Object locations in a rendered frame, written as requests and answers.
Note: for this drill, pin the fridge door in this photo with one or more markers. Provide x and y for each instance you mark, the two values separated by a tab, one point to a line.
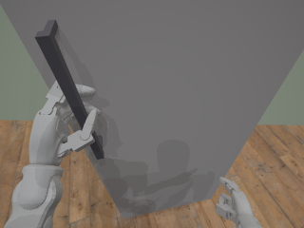
181	84

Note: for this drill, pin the robot right forearm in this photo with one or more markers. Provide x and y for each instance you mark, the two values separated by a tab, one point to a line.
247	221

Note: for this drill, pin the right robot hand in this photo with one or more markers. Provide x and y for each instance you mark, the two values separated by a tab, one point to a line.
234	206

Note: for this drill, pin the left robot hand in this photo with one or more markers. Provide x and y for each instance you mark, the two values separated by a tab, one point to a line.
50	126

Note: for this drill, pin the handle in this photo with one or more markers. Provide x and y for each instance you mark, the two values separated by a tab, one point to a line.
48	44

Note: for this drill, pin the robot left forearm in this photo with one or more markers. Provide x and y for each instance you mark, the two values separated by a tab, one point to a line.
36	196

